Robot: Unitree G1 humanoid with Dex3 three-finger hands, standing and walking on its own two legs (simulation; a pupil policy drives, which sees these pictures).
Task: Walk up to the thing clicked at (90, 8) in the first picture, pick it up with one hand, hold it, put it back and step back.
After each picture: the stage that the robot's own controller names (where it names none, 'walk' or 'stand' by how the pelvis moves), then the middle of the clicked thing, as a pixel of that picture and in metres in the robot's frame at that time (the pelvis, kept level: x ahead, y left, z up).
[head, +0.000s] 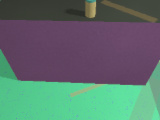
stand; (90, 7) +0.95 -0.03 -0.01
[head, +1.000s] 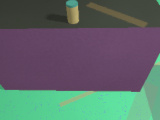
walk; (72, 12) +0.83 +0.10 +0.01
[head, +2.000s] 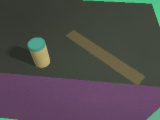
walk; (39, 53) +0.47 +0.23 +0.01
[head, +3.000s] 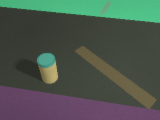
stand; (48, 68) +0.42 +0.17 +0.00
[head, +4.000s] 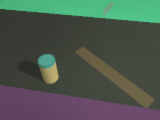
stand; (48, 69) +0.44 +0.16 -0.01
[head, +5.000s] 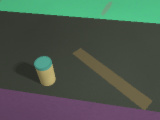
stand; (45, 71) +0.43 +0.18 -0.01
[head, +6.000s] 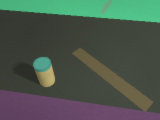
stand; (44, 72) +0.42 +0.18 -0.01
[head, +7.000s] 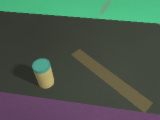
rise first; (44, 73) +0.41 +0.18 -0.01
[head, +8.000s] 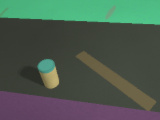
rise first; (49, 74) +0.42 +0.19 -0.01
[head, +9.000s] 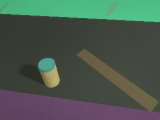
go down; (49, 73) +0.41 +0.19 -0.01
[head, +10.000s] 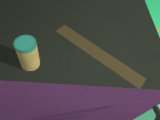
go down; (28, 54) +0.44 +0.17 +0.04
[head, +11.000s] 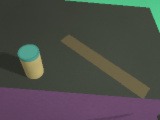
go down; (31, 62) +0.42 +0.18 +0.04
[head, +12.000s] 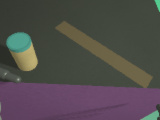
close in; (23, 53) +0.42 +0.18 +0.07
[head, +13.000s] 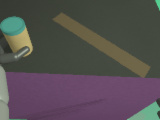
close; (18, 38) +0.47 +0.19 +0.08
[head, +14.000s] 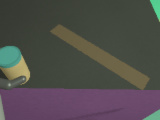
lift; (14, 66) +0.38 +0.20 +0.07
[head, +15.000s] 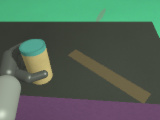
lift; (37, 62) +0.33 +0.15 +0.19
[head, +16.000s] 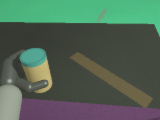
hold; (37, 71) +0.31 +0.15 +0.17
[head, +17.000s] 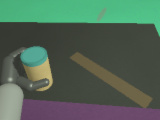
hold; (38, 69) +0.31 +0.14 +0.17
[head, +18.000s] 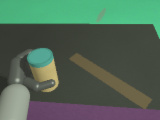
crouch; (44, 70) +0.31 +0.13 +0.16
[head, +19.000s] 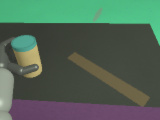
crouch; (28, 57) +0.36 +0.18 +0.17
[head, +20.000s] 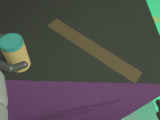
lower; (16, 53) +0.43 +0.19 +0.05
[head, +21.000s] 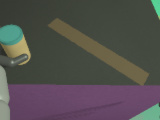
lower; (15, 46) +0.44 +0.19 +0.08
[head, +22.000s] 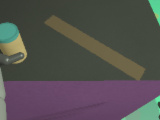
lower; (11, 44) +0.45 +0.19 +0.08
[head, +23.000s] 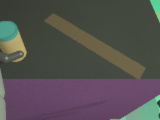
lower; (10, 42) +0.45 +0.19 +0.08
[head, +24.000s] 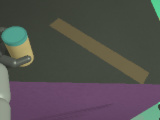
loosen; (19, 47) +0.44 +0.18 +0.08
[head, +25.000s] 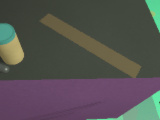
rise; (8, 45) +0.45 +0.19 +0.08
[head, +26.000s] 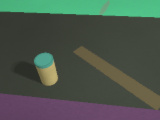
sink last; (46, 69) +0.41 +0.17 +0.04
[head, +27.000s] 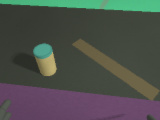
stand; (45, 60) +0.44 +0.18 +0.05
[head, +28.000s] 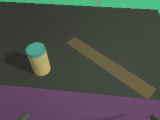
stand; (39, 59) +0.43 +0.19 +0.06
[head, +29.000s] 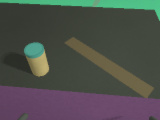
stand; (37, 60) +0.43 +0.19 +0.06
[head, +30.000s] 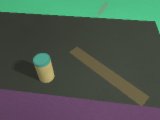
stand; (44, 68) +0.44 +0.18 +0.00
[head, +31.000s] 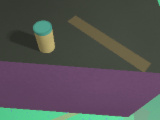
walk; (44, 37) +0.51 +0.16 +0.01
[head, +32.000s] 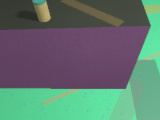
walk; (41, 9) +0.77 +0.26 +0.01
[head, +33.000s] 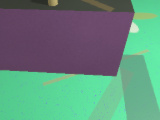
stand; out of the picture +1.06 +0.24 +0.01
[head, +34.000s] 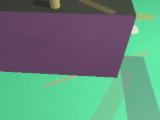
stand; out of the picture +1.05 +0.22 -0.01
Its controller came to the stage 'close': yes
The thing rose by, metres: 0.18
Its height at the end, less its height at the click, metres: +0.00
